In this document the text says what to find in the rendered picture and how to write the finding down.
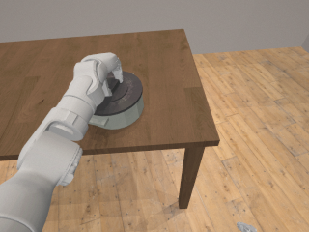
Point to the lid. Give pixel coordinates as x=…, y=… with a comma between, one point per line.
x=126, y=95

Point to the left robot forearm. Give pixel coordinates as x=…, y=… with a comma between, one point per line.
x=71, y=116

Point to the left robot hand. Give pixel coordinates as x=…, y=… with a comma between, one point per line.
x=113, y=64

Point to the left robot upper arm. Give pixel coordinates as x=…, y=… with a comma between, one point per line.
x=26, y=197

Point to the pot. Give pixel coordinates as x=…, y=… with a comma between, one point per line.
x=121, y=120

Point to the knob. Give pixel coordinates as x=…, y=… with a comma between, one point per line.
x=113, y=83

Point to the table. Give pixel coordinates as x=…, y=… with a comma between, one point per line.
x=36, y=74

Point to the right robot hand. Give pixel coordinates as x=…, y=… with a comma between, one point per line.
x=243, y=227

